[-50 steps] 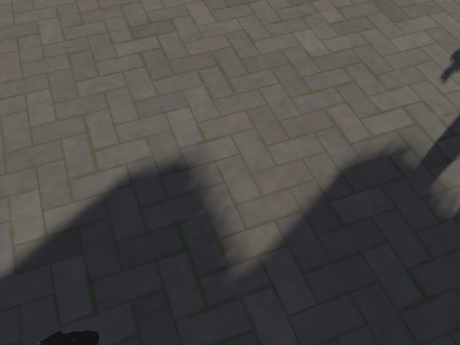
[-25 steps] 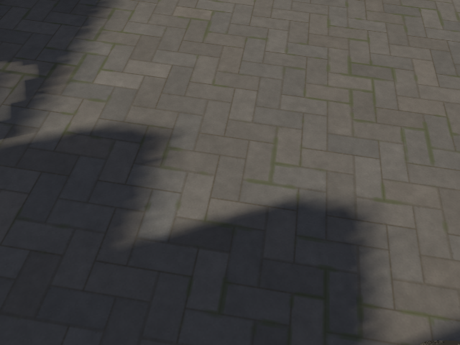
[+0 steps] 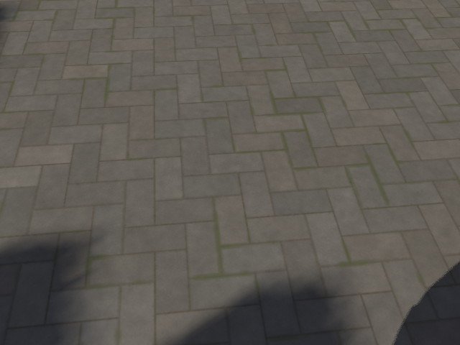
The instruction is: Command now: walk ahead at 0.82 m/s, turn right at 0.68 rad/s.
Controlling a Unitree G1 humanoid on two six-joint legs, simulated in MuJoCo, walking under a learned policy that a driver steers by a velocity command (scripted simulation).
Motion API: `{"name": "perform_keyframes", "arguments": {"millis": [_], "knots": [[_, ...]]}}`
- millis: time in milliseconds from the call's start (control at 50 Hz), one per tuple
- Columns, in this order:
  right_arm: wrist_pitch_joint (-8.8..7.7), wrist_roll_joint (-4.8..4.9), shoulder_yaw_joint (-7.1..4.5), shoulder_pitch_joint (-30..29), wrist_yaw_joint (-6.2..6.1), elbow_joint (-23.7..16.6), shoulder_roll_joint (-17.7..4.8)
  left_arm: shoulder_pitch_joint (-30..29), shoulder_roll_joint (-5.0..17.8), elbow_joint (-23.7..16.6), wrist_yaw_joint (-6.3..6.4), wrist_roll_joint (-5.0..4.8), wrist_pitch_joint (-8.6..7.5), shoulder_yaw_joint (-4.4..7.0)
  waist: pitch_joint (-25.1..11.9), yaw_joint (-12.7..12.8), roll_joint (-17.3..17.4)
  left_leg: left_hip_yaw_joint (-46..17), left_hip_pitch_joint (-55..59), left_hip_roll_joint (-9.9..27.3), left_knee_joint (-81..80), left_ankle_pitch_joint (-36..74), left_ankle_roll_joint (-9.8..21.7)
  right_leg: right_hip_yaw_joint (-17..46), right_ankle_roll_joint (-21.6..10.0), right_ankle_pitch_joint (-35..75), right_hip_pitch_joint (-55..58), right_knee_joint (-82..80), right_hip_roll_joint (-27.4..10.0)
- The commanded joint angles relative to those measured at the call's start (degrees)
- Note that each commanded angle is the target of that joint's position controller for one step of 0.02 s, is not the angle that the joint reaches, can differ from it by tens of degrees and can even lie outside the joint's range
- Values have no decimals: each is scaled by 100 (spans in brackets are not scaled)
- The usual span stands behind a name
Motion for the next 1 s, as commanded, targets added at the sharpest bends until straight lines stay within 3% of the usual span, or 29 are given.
{"name": "perform_keyframes", "arguments": {"millis": [20,40,80,100,120,140,160,200,240,260,280,300,320,340,360,380,420,460,500,540,600,680,700,720,740,760,780,860,1000], "knots": [[-84,-126,-96,8,1,-714,-888,-30,631,-359,140,34,-257,112,494,-659,929,-383,-2253,565,-451,50,-151,3776,-882,467,752,-2719,-2042],[55,-112,-74,54,-6,-700,-860,-36,602,-316,136,8,-365,66,620,-779,928,-205,-1797,699,-952,-12,-285,3229,-796,1999,127,-2680,-1903],[143,-21,-2,-362,18,-879,-674,30,700,-222,80,-12,-517,73,596,-665,723,254,-1198,697,-2268,566,-391,2123,-513,4511,-315,-2649,-1450],[-130,320,-90,-1142,-67,-1180,-652,-114,-22,-393,182,-342,-611,-95,549,-351,646,160,-1269,568,-2869,1080,-439,1946,-216,4182,-354,-2404,-1151],[-222,288,2,-1427,-63,-1296,-419,30,141,-287,254,-415,-595,-86,307,-206,482,315,-1089,405,-3843,1638,-417,1593,29,4213,-133,-2214,-899],[-265,225,32,-1627,-51,-1348,-244,390,355,-157,316,-386,-526,-22,-8,69,303,482,-830,136,-4595,2372,-393,1487,242,4212,193,-2133,-821],[-286,238,6,-1735,-28,-1376,-227,735,492,-24,349,-311,-444,7,-275,280,120,563,-511,-121,-5036,3123,-361,1539,381,3988,474,-2100,-894],[-292,282,-117,-1849,7,-1468,-380,1007,433,158,386,-210,-311,-12,-385,364,-332,515,-238,-390,-5563,3615,-236,1719,558,3618,958,-1833,-1006],[-303,252,-307,-1408,14,-1402,-697,769,374,106,422,-139,-249,-11,-614,-65,-748,353,160,-480,-5811,3482,-25,1914,771,4137,1521,-1098,-1117],[-334,234,-395,-729,18,-1204,-832,348,475,-31,438,-137,-227,32,-879,-580,-781,340,775,-375,-6067,3854,66,1815,942,4426,1585,-356,-1089],[-354,185,-472,473,14,-825,-990,-219,454,-296,416,-74,-230,29,-1422,-1198,-726,-3,1922,185,-6058,4754,265,1709,1150,3872,1250,989,-978],[-347,10,-424,1021,40,-592,-1185,372,-259,-400,348,98,-232,-147,-2371,-879,921,-1444,3794,1814,-5040,7808,1034,1479,1466,-1556,-141,3411,-241],[-312,10,-396,1202,135,-482,-976,1786,-183,-80,210,-165,-261,-199,-3494,-527,1569,-3603,4786,2890,-5140,7220,2100,2297,1490,-2419,-960,4575,-132],[-234,138,-469,585,133,-690,-916,1443,302,-2,177,-253,-185,-107,-3106,-658,915,-3502,4135,2702,-5573,5623,2113,2261,1570,-1883,-1187,4853,-543],[-163,217,-406,-37,97,-774,-662,548,520,-265,212,-225,-115,-33,-2213,-611,314,-2839,3072,2281,-5900,4346,1832,1814,1609,-1434,-1314,4559,-799],[-101,269,-281,-448,78,-749,-435,-84,541,-414,273,-142,-49,7,-1403,-447,-227,-2246,1882,1831,-6229,3591,1521,1459,1649,-1202,-1230,4144,-985],[-30,172,-262,-631,101,-604,-484,-56,282,-524,307,-114,74,2,-829,-110,256,-1707,552,1337,-6656,3097,1283,1163,1650,-834,-661,3352,-1237],[-30,148,-268,-640,143,-435,-441,118,-110,-481,344,-86,81,-85,-809,11,477,-1062,-15,1018,-6741,3650,1178,949,1665,-800,-72,2243,-1326],[-16,143,-322,-542,126,-290,-570,-73,-242,-533,398,-16,70,-142,-1058,-52,599,-896,29,1063,-6665,4141,1278,881,1696,-745,237,1399,-1388],[61,180,-378,-449,86,-203,-716,-256,-120,-530,425,-13,129,-124,-1234,-148,672,-983,59,1146,-6775,2928,1276,910,1656,-401,501,858,-1457],[218,222,-396,-537,31,-185,-813,-668,101,-568,432,-40,230,-59,-767,-271,803,-1277,-394,1128,-7180,-110,1154,861,1532,-155,655,275,-1445],[306,268,-292,-240,-36,2,-548,-800,-14,-514,403,50,109,-77,-393,-239,559,-1218,-630,866,-7007,-1235,695,805,1232,396,1205,-1151,-1450],[277,234,-272,-95,-30,52,-502,-793,110,-545,412,85,73,-66,-415,-286,366,-1097,-711,745,-6783,-1176,502,1083,1091,579,1380,-1248,-1754],[273,239,-342,26,-36,20,-621,-846,432,-429,398,45,59,33,-225,-537,-237,-604,-592,380,-6692,-904,336,1105,944,-116,797,-1145,-1674],[265,191,-354,-171,-51,12,-698,-868,156,-429,371,29,10,-9,-193,-407,-237,-456,-220,312,-6404,-543,255,1083,964,-462,432,-1297,-1598],[272,199,-345,-256,-60,-27,-599,-903,-32,-399,363,44,-42,-67,-254,-438,-298,-378,36,279,-6231,-226,263,1087,1031,-512,258,-1393,-1603],[291,207,-328,-240,-73,6,-513,-992,-63,-401,354,46,-88,-79,-255,-485,-320,-343,178,288,-6114,8,310,1079,1107,-320,175,-1409,-1576],[313,214,-334,-226,-61,60,-487,-896,-14,-312,358,-16,-201,-60,-401,-459,-146,-276,320,272,-5854,820,409,1033,1181,456,386,-1216,-1540],[376,266,-359,-347,-67,190,-471,-738,0,-106,376,-41,-179,-53,-537,-380,42,-264,574,295,-5595,1812,429,985,1182,1053,600,-1068,-1469]]}}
